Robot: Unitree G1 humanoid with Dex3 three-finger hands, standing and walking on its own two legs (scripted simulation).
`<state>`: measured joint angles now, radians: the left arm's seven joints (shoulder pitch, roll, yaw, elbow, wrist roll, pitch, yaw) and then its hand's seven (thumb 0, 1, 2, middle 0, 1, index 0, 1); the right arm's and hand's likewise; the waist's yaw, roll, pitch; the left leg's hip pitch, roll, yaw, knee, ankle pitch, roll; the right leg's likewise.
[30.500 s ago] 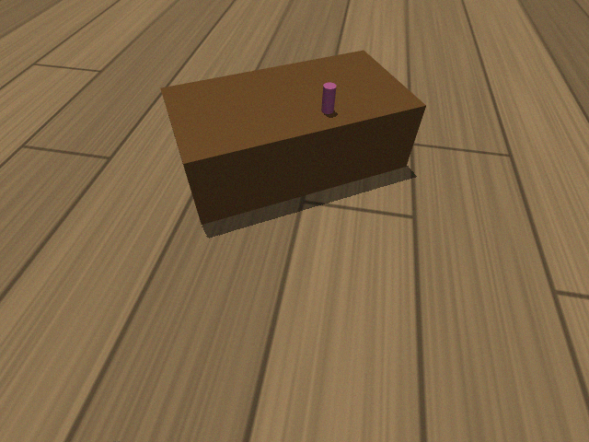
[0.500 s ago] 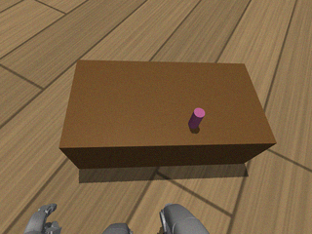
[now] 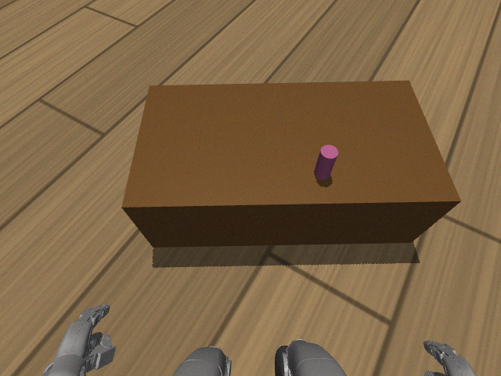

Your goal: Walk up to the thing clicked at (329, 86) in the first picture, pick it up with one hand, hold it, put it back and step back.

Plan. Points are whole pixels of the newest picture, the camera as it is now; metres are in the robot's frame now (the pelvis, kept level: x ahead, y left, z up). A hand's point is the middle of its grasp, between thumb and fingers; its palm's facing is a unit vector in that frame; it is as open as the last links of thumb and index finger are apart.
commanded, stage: step back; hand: right
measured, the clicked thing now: (325, 163) +0.70 -0.22 -0.34
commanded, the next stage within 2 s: none
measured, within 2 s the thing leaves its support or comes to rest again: neither
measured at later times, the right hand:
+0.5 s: hand out of the picture -0.03 -0.32 -0.14, palm faces +0.02 +0.91 -0.41, open 7.4 cm
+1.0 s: hand out of the picture -0.23 -0.31 -0.13, palm faces -0.08 +0.91 -0.42, open 7.4 cm
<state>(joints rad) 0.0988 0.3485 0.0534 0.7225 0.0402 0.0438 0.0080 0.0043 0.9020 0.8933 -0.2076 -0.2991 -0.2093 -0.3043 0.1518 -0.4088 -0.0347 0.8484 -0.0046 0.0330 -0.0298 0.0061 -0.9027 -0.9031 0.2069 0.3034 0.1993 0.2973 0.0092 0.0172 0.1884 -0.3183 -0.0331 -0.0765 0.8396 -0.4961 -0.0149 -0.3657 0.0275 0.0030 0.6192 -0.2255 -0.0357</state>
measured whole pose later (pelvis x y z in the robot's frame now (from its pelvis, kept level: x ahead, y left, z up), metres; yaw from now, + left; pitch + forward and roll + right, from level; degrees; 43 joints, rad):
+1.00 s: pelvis -0.31 -0.05 +0.01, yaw +1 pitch -1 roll -1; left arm 0.13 0.39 0.05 0.82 0.01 0.07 0.01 0.00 0.91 0.89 -0.21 -0.30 -0.21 -0.30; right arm 0.19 -0.36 -0.02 0.85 -0.04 0.05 0.00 0.01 -0.90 -0.90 0.21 0.30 0.20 0.30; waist 0.00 -0.02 0.15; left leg -0.33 0.02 -0.04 0.60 -0.25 0.01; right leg -0.45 0.10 0.11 1.19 -0.52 0.00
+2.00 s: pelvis -0.39 -0.08 +0.01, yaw +4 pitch -2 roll +0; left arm 0.20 0.35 0.04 0.97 0.03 -0.04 -0.01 0.00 0.90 0.89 -0.21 -0.30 -0.21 -0.30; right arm 0.19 -0.39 -0.04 0.99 -0.02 0.00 0.00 0.01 -0.90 -0.90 0.21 0.30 0.20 0.30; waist 0.04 0.03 0.09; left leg -0.34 0.01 -0.06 0.72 -0.42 0.00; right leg -0.24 -0.01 -0.05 0.60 -0.32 -0.03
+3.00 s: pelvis -0.38 -0.06 +0.02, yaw +3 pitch -3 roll +0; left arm 0.11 0.35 -0.01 1.15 0.01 -0.02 -0.01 0.00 0.91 0.89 -0.21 -0.30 -0.21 -0.30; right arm 0.10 -0.35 0.00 1.15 -0.01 -0.01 0.02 0.01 -0.90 -0.90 0.21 0.30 0.20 0.30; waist -0.01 0.00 0.07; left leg -0.15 0.03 0.00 0.34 -0.14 -0.02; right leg -0.10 -0.02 -0.02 0.33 -0.19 0.01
